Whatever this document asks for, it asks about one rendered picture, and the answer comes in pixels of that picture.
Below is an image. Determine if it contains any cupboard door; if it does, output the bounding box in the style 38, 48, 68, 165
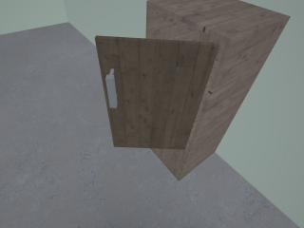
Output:
95, 35, 219, 150

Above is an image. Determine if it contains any handle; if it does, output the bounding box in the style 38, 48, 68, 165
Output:
105, 68, 118, 108

